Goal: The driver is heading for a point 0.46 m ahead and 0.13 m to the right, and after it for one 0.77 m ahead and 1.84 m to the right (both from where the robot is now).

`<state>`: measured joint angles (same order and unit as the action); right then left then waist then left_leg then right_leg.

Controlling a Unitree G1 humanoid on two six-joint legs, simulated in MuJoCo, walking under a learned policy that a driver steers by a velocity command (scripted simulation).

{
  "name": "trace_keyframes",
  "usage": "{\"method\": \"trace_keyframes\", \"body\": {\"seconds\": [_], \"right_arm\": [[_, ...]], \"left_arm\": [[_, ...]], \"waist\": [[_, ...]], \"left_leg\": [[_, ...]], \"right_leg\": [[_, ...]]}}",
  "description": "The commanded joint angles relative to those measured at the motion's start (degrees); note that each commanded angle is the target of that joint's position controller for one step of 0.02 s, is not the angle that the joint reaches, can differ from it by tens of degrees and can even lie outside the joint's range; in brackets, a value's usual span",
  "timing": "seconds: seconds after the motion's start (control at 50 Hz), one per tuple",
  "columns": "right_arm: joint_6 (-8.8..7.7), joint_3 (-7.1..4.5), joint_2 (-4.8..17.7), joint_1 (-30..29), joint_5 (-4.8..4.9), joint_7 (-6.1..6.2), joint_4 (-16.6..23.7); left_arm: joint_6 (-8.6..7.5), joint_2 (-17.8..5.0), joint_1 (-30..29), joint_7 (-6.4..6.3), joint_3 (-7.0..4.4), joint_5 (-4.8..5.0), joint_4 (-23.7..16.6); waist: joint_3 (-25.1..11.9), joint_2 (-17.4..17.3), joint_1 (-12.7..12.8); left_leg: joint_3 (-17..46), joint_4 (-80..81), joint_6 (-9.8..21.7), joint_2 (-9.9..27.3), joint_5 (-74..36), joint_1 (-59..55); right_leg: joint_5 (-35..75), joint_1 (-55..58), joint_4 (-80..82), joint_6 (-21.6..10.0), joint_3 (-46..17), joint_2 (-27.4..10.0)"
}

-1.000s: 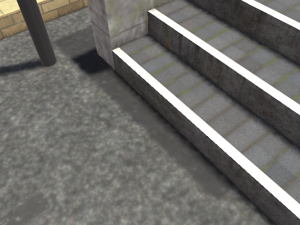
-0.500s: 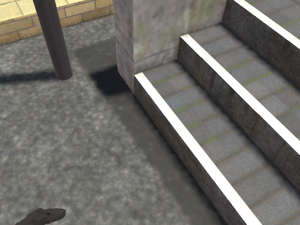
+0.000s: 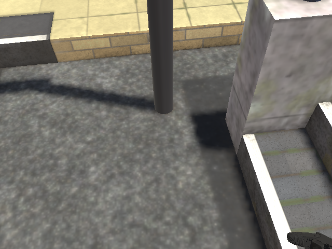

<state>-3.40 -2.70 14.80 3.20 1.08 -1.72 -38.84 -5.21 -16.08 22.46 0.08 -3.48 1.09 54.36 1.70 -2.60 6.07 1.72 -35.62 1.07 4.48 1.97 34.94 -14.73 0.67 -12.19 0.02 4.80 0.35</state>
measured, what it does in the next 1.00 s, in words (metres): walks ahead, turning right: left foot, then right foot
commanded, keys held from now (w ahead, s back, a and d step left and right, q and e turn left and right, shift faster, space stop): w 0.02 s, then w+e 0.72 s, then e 0.26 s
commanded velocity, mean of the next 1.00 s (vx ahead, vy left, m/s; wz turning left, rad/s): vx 0.45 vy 0.00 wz -0.41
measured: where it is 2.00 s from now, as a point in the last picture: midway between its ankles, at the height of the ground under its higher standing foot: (216, 233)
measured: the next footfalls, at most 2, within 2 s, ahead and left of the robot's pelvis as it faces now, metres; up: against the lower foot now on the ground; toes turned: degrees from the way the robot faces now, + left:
left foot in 0.10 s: +0.22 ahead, +0.14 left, +0.00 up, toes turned +1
right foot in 0.62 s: +0.44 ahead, -0.13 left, +0.00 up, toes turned -19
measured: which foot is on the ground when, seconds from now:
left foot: up 0.00-0.08, down 0.10-0.64, up 0.66-1.00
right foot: down 0.00-0.10, up 0.12-0.60, down 0.62-1.00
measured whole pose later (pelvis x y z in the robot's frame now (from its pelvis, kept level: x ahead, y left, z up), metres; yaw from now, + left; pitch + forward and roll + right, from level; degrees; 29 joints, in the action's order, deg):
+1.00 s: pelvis +0.48 -0.04 -0.01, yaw -31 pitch +1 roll +0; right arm -3.8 -2.0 14.3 0.7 -0.1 1.0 -37.0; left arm -0.5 -16.7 13.5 -2.4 -4.8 1.0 40.5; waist 3.1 -2.4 3.2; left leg 3.9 -31.1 -2.8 -2.4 3.7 28.1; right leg -17.2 -12.1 -28.7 -2.8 -10.0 6.2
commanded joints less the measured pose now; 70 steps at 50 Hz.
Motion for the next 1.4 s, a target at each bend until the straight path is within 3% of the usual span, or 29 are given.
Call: {"method": "trace_keyframes", "body": {"seconds": [0.02, 0.08, 0.1, 0.12, 0.14, 0.16, 0.2, 0.28, 0.5, 0.56, 0.6, 0.62, 0.64, 0.66, 0.68, 0.72, 0.78, 0.84, 0.94, 1.0, 1.02, 1.04, 1.06, 1.08, 1.1, 1.14, 1.24, 1.36, 1.4], "right_arm": [[-1.01, -0.81, 4.07, -5.62, 0.31, -0.51, 5.72], [-1.25, -3.28, 8.38, 6.78, -0.50, -0.06, 2.27], [-1.06, -4.73, 12.01, 17.08, -1.10, 0.70, -0.09], [-0.54, -5.77, 17.66, 21.60, -1.94, 1.29, -0.82], [-0.47, -4.56, 13.13, 22.75, -1.72, 1.19, -1.05], [-0.81, -3.55, 10.38, 19.33, -1.26, 1.10, -1.25], [-1.44, -2.29, 6.10, 11.94, -1.17, 0.74, -1.38], [-3.38, -2.42, 4.92, 7.38, -1.88, 0.62, -3.22], [-1.89, -3.94, 9.91, 12.97, -0.84, 2.90, -7.79], [-0.40, -4.33, 11.44, 11.97, -0.53, 3.28, -7.63], [0.09, -4.45, 12.63, 10.32, -0.14, 3.46, -6.79], [-0.45, -4.11, 12.00, 9.98, 0.18, 3.29, -6.44], [-1.56, -2.02, 5.36, 12.77, -2.78, 2.80, -4.59], [-3.60, -0.73, 2.10, 14.68, -1.55, 1.93, -3.00], [-4.99, -1.70, 7.03, 7.83, 0.95, 1.24, -2.05], [-5.17, -1.50, 7.17, 5.82, -0.89, 1.71, -1.08], [-3.22, -2.05, 7.60, 7.02, -2.90, 2.47, 0.31], [-2.69, -0.38, 1.89, 2.72, -2.04, 2.78, 2.40], [-0.64, -0.80, 3.89, -2.27, -0.89, 3.18, 5.45], [-1.17, -1.95, 6.43, 1.77, -1.32, 2.93, 5.43], [-1.72, -2.40, 7.30, 3.98, -2.15, 2.88, 5.19], [-1.87, -2.85, 9.84, 7.59, -3.10, 3.02, 5.29], [-1.09, -2.16, 9.03, 8.22, -4.98, 2.83, 5.87], [-0.59, -2.52, 8.17, 6.06, -3.85, 2.56, 5.93], [-0.06, -1.94, 5.10, 3.18, -2.92, 2.86, 7.02], [1.04, -1.22, 4.36, -1.61, -2.68, 3.49, 8.16], [1.72, -1.60, 6.25, -3.34, -2.47, 3.55, 7.72], [2.50, -2.07, 6.91, -1.37, -0.86, 2.94, 7.17], [2.25, -1.34, 3.91, -0.43, -0.49, 2.40, 6.53]], "left_arm": [[0.03, -10.44, -1.34, -0.05, -2.03, 0.69, -2.34], [0.88, -10.88, -1.62, -0.30, -1.79, 0.95, -1.81], [0.66, -8.89, -2.17, -0.34, -0.78, -0.08, -3.08], [-0.25, -1.52, 3.64, -0.01, 1.50, -1.07, -4.65], [-1.26, -5.26, 3.08, 0.10, 0.59, 0.27, -3.39], [-1.53, -9.07, -1.64, 0.12, -0.71, 1.74, -4.98], [-0.80, -7.94, -5.47, -0.45, -0.94, 0.83, -5.48], [2.36, -3.78, -3.58, -0.66, -0.91, 0.71, -5.38], [2.30, -1.63, -20.39, 2.39, 0.35, -0.15, -13.48], [2.90, -3.51, -17.61, 2.97, -0.50, -0.15, -14.53], [3.54, -7.20, -7.47, 2.64, -2.53, -0.37, -12.83], [3.52, -10.97, -0.89, 1.67, -4.42, -0.30, -11.00], [3.91, -17.03, 2.00, 0.58, -5.47, -0.21, -10.04], [2.72, -17.67, 3.20, 1.30, -5.26, -1.04, -11.00], [1.86, -13.49, 1.93, 1.72, -4.40, -0.28, -11.11], [0.85, -9.78, -6.23, 1.59, -3.40, 0.01, -12.33], [0.75, -8.61, -11.66, 0.36, -2.76, -1.24, -14.10], [1.61, -10.44, -11.88, -0.91, -3.49, -0.73, -14.76], [3.85, -8.29, -10.93, -2.59, -3.00, -0.15, -17.46], [4.28, -6.79, -15.33, -3.16, -2.56, 0.24, -20.50], [4.07, -5.31, -15.44, -2.86, -2.12, -0.02, -21.45], [3.98, -1.96, -13.20, -2.56, -1.04, -1.27, -22.71], [3.96, -1.71, -4.27, -2.27, -0.89, -1.23, -22.15], [4.38, -8.35, 0.31, -1.95, -2.45, -0.07, -20.93], [5.02, -11.09, -4.55, -2.30, -3.48, 0.62, -21.22], [6.50, -9.32, -9.56, -3.13, -3.33, -0.38, -22.57], [5.55, -1.48, -12.45, -2.70, -0.01, -1.34, -24.15], [6.01, -2.96, -11.04, -1.13, -0.18, -1.62, -24.33], [5.39, -5.01, -10.48, -1.28, -0.59, -2.45, -24.56]], "waist": [[1.69, 8.76, -2.47], [-5.50, 7.54, -10.35], [-12.79, 4.42, -14.75], [-20.98, -10.95, -12.39], [-24.05, -9.70, -13.75], [-14.59, -6.82, -13.06], [-6.04, -3.50, -9.32], [-1.66, -3.07, -4.66], [3.41, 1.36, -9.49], [-0.35, -1.29, -6.68], [-6.36, -1.41, -0.10], [-9.45, 1.10, 3.31], [-11.17, 16.13, -0.29], [-19.45, 17.20, -2.52], [-15.76, 7.89, 0.98], [-5.70, 1.63, -4.15], [-4.12, 1.46, -8.30], [-4.49, 3.63, -7.49], [-9.22, 11.58, -4.94], [-9.50, 12.28, -8.57], [-11.05, 10.16, -9.55], [-16.54, 0.28, -9.07], [-17.53, -12.44, -4.44], [-17.25, -11.97, -3.05], [-13.03, -6.26, -4.83], [-8.05, -2.62, -4.97], [-7.78, -3.09, -5.90], [-9.85, -4.25, -5.43], [-9.70, 4.02, -5.56]], "left_leg": [[-1.46, 4.16, 1.86, -1.39, 2.14, -1.94], [-3.86, 9.27, 5.21, -5.10, 2.56, -23.73], [2.53, 6.96, 7.82, 1.48, 1.03, -40.61], [26.89, 9.46, 15.73, 17.87, 5.27, -60.66], [37.03, 15.52, 17.37, 20.08, 11.04, -57.88], [28.18, 16.83, 14.58, 17.79, 10.68, -50.73], [15.73, 21.07, 11.38, 12.84, 6.84, -36.47], [3.91, 27.82, 10.38, 10.05, -2.25, -25.66], [-11.71, 27.37, 8.24, 11.05, -11.36, -36.00], [-13.91, 17.33, 6.70, 11.82, -37.70, -40.34], [-14.87, 0.70, 4.55, 10.83, -48.83, -38.74], [-14.91, -11.89, 1.89, 8.13, -37.89, -31.27], [-14.81, -33.04, -1.56, 0.70, 12.36, -11.65], [-1.46, -46.66, -3.49, -8.89, 35.37, 5.18], [3.97, -47.58, -2.29, -5.18, 30.06, 11.10], [3.14, -38.82, -1.31, -0.64, 18.62, 8.27], [2.32, -31.06, -4.43, 0.10, 15.85, -3.47], [-2.45, -12.03, -5.42, -4.93, 11.57, -9.78], [-0.53, 0.22, -5.03, -9.12, 1.59, -13.79], [2.82, 10.91, -2.05, -6.12, -3.15, -18.42], [3.36, 14.85, -0.17, -3.83, -10.72, -25.56], [14.15, 11.90, 4.32, 7.90, -30.09, -38.85], [28.36, 11.40, 15.10, 19.99, -43.71, -43.50], [31.76, 13.41, 20.02, 22.92, -31.26, -38.66], [24.69, 15.45, 17.56, 17.84, -13.51, -33.06], [16.17, 20.01, 11.98, 10.46, 8.41, -22.43], [1.28, 21.66, 11.77, 5.18, 1.25, -15.17], [4.08, 18.39, 9.60, 10.61, 6.35, -22.66], [-3.51, 5.45, 2.23, 4.94, 6.81, -16.76]], "right_leg": [[20.27, 0.28, 1.62, -9.05, -8.00, -15.95], [38.18, -3.19, -14.20, -6.55, -5.88, -13.10], [28.77, -13.64, -28.54, -4.42, -4.24, -10.19], [-6.96, -36.42, -50.84, -0.52, -2.13, -1.24], [-19.31, -41.58, -60.48, -0.72, -10.90, -0.99], [-15.48, -45.72, -63.10, -1.35, -11.35, -3.72], [-6.67, -42.80, -57.91, -1.16, -9.68, -7.71], [1.67, -37.02, -53.64, -0.36, -10.87, -9.43], [14.55, -40.09, -27.09, -1.93, -4.58, -7.30], [4.98, -32.97, -27.37, -4.81, -0.21, -2.85], [4.03, -18.83, -23.04, -7.74, 2.01, 2.00], [8.45, -6.95, -17.90, -10.07, -1.29, 2.41], [22.53, 7.97, -19.92, -15.19, -20.31, -9.92], [10.82, 19.44, -9.71, -25.88, -49.81, -19.37], [3.91, 16.93, -5.26, -23.06, -45.09, -18.01], [13.04, 1.19, -3.74, -18.73, -32.67, -14.14], [39.54, -11.69, -3.63, -17.26, -22.91, -11.73], [49.55, -15.87, -7.92, -12.80, -14.74, -6.03], [42.57, -12.72, -13.13, -8.43, -19.77, -5.76], [33.11, -10.34, -18.79, -6.14, -25.78, -6.18], [27.84, -12.88, -24.05, -4.48, -25.34, -3.45], [1.43, -22.03, -37.46, -1.90, -20.93, 1.04], [-31.72, -33.53, -52.13, 1.45, -15.63, 7.29], [-28.39, -36.39, -63.62, 4.48, -12.89, 2.29], [-22.50, -37.52, -68.40, 5.85, -11.88, -0.66], [-14.00, -35.64, -66.77, 6.86, -10.02, -2.45], [-10.99, -20.02, -44.01, 4.62, -2.74, -1.58], [-3.70, -13.25, -19.03, -1.77, -1.08, -1.67], [8.75, -5.87, -9.48, -4.42, -10.96, -6.17]]}}
Over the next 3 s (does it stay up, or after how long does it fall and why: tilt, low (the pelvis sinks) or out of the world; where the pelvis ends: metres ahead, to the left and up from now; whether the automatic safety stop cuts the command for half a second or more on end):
stays up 0.58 -0.52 0.26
